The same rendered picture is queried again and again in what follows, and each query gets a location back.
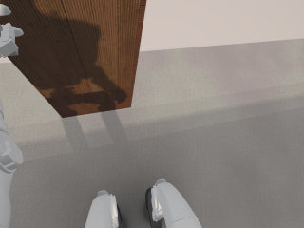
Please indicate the left robot hand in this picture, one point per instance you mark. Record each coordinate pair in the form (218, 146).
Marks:
(8, 34)

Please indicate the cupboard door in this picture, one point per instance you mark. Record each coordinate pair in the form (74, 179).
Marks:
(72, 47)

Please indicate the robot right foot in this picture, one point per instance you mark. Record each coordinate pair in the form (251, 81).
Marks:
(148, 200)

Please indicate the handle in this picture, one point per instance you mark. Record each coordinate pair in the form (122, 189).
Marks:
(16, 52)

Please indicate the robot left upper arm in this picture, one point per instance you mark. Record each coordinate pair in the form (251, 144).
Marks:
(11, 157)

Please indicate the robot right shin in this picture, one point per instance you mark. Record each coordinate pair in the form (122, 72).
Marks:
(157, 214)

